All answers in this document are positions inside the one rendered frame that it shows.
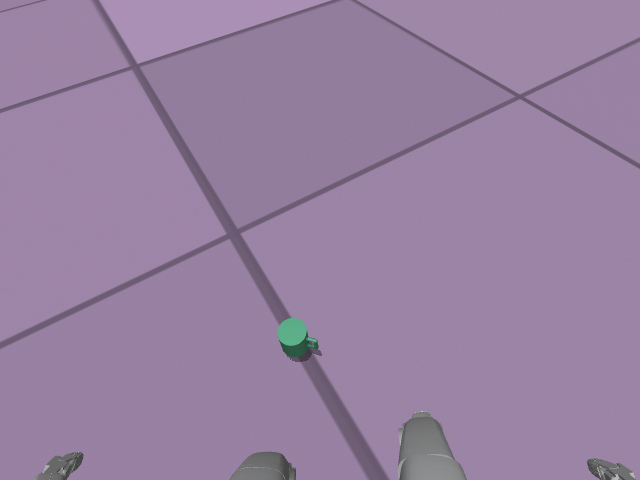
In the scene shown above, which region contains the right robot hand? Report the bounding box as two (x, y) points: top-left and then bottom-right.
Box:
(587, 458), (636, 480)

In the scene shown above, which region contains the left robot hand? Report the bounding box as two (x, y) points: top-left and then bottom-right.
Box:
(32, 452), (83, 480)

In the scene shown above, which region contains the mug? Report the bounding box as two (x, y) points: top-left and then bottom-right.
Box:
(277, 318), (319, 357)

